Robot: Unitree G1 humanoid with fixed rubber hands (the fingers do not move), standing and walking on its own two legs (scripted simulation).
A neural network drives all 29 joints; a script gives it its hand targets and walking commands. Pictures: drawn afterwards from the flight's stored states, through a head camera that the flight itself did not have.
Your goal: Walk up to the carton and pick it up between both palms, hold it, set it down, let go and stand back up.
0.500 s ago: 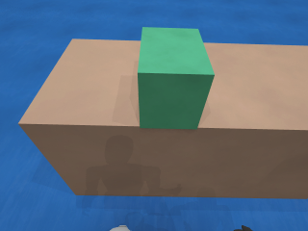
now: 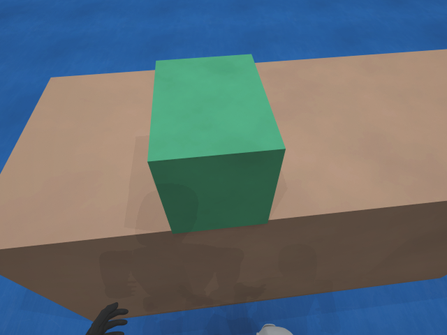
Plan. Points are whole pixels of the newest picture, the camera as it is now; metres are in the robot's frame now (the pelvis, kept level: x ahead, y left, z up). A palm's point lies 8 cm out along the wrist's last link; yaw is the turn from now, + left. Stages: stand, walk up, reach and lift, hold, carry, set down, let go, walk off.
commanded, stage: walk up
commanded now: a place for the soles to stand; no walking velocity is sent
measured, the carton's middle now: (212, 143) +0.48 +0.01 +0.07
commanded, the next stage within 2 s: reach and lift in 1.68 s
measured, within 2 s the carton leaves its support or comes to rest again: neither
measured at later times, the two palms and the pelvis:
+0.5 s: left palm out of the picture +0.10 +0.24 -0.10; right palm out of the picture +0.11 -0.26 -0.09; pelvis +0.02 -0.01 +0.02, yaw +1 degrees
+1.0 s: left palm out of the picture +0.08 +0.25 -0.10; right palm out of the picture +0.07 -0.26 -0.10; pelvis +0.04 -0.01 +0.02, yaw +3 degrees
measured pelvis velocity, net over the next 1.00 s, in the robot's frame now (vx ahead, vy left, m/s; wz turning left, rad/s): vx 0.04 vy -0.01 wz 0.05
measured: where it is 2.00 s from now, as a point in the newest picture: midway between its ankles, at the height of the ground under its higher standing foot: outside the picture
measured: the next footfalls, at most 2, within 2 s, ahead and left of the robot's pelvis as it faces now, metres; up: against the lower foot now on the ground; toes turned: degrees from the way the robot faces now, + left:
none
